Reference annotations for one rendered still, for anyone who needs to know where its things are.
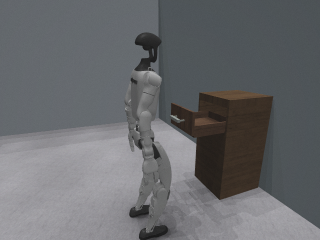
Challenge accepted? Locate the robot right upper arm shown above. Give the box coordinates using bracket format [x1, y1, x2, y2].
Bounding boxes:
[136, 71, 162, 121]

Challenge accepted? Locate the robot right hand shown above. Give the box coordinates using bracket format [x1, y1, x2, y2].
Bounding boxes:
[142, 157, 159, 186]

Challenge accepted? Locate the left robot foot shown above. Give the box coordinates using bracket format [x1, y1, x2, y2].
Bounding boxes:
[129, 205, 150, 217]

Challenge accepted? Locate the cabinet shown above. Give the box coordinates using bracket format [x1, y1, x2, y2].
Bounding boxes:
[194, 90, 273, 200]

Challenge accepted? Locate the robot left upper arm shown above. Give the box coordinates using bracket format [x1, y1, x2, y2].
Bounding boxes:
[124, 68, 135, 108]

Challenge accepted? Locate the robot right forearm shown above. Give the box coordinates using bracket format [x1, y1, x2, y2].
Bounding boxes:
[137, 111, 154, 160]

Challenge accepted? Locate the handle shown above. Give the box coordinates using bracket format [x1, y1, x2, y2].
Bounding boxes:
[169, 115, 185, 123]

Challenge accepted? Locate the robot left forearm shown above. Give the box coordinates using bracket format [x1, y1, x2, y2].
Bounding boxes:
[124, 104, 137, 132]

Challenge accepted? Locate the drawer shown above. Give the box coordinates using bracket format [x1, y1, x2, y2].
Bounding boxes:
[171, 103, 227, 138]

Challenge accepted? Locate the robot left hand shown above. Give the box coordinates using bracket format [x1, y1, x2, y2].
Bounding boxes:
[128, 132, 141, 152]

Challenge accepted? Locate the right robot thigh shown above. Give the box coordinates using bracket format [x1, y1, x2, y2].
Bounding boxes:
[152, 141, 172, 197]

